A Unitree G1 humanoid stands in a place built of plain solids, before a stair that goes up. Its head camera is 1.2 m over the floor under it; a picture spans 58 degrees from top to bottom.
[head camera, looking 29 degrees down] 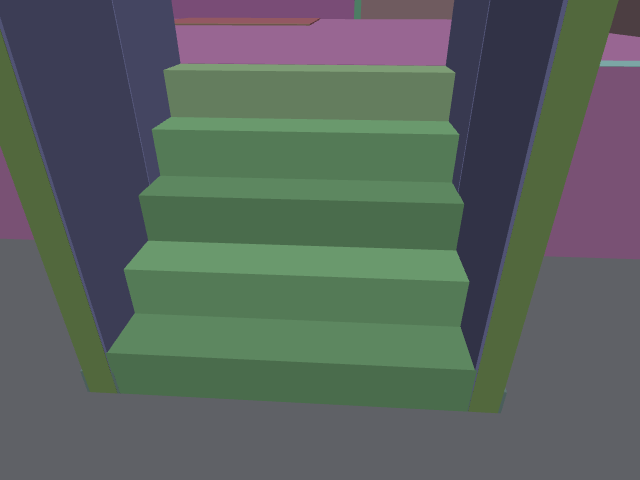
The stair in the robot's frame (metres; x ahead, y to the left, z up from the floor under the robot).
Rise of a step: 0.19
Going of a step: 0.21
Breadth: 1.20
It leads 4 degrees to the right of straight ahead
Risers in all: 5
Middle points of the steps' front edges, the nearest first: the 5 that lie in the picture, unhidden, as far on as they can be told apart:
1.02 0.11 0.19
1.23 0.09 0.38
1.44 0.08 0.57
1.65 0.07 0.76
1.85 0.05 0.95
